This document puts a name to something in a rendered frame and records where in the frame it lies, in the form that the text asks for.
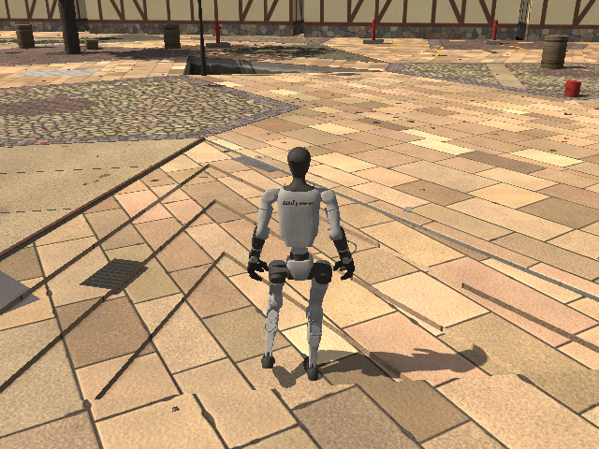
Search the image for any robot right forearm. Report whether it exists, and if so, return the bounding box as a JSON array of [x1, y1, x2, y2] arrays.
[[333, 227, 352, 264]]

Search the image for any robot left upper arm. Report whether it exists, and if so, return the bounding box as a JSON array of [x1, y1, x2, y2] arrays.
[[255, 188, 280, 239]]

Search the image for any robot right hand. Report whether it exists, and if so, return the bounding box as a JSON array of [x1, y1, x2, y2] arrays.
[[333, 258, 355, 280]]

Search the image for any humanoid robot torso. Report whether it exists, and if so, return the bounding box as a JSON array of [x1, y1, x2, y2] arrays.
[[277, 183, 321, 281]]

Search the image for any right robot thigh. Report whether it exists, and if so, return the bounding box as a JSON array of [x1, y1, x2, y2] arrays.
[[306, 260, 332, 323]]

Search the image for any robot left forearm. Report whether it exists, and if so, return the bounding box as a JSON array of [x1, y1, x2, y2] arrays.
[[248, 226, 265, 263]]

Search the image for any robot left hand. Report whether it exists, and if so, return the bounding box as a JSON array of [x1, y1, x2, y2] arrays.
[[247, 260, 269, 281]]

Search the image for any robot right upper arm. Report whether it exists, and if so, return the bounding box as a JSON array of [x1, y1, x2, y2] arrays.
[[318, 188, 343, 240]]

